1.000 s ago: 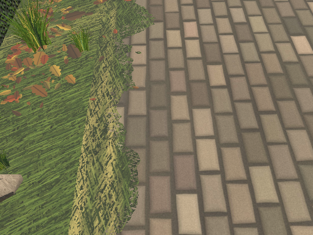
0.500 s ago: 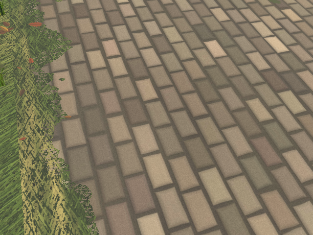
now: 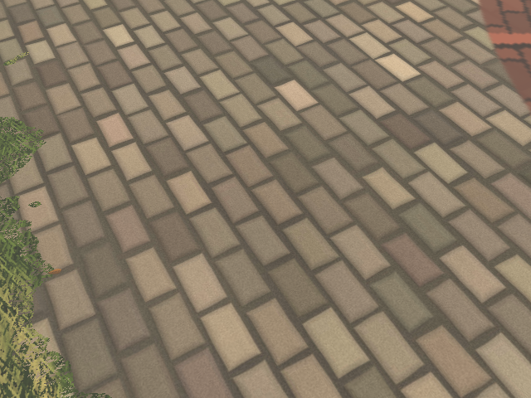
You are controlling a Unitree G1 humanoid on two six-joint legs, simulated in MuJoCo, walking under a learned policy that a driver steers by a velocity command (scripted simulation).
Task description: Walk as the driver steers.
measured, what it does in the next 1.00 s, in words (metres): walks ahead, turning left: left foot, then right foot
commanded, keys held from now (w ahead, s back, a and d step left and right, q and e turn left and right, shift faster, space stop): w+q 0.74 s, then q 0.14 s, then no key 0.12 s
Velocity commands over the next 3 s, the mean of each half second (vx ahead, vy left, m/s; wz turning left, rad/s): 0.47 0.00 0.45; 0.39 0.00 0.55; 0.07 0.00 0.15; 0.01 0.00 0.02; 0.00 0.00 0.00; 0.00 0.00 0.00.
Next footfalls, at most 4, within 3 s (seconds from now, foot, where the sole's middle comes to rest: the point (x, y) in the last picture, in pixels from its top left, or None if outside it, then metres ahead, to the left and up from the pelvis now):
0.44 left None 0.35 0.13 -0.77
0.96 right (230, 334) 0.67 0.10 -0.77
1.34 left None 0.48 0.23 -0.77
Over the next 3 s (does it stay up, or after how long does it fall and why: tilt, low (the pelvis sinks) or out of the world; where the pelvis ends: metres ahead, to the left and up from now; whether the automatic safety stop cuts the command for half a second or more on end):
stays up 0.55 0.16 0.01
